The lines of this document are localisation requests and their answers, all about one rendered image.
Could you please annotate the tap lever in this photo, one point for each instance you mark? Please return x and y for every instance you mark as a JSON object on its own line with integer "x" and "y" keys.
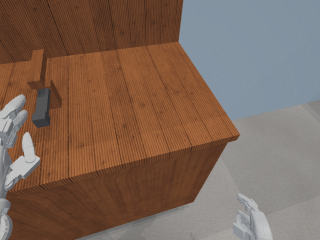
{"x": 41, "y": 116}

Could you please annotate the right robot hand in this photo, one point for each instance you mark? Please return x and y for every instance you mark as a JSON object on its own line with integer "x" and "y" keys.
{"x": 254, "y": 227}

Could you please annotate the counter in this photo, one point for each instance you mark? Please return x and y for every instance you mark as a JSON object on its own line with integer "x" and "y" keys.
{"x": 134, "y": 128}

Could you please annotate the left robot hand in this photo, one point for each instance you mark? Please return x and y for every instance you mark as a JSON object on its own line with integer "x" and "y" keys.
{"x": 11, "y": 120}

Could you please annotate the robot left forearm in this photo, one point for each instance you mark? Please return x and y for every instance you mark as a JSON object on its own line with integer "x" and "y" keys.
{"x": 6, "y": 224}

